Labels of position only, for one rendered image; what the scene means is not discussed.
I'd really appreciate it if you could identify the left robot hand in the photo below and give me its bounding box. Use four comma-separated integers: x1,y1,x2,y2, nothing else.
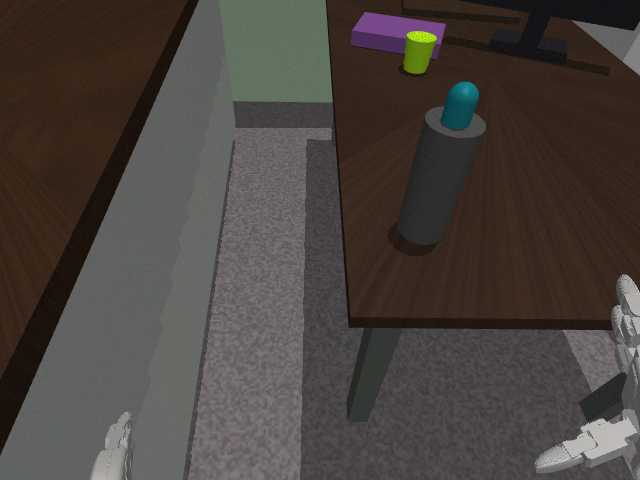
89,412,133,480

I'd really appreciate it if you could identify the right robot hand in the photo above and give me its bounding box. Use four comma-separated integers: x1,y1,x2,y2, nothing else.
534,274,640,474

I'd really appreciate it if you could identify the table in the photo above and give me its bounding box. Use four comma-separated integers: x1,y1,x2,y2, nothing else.
326,0,640,422

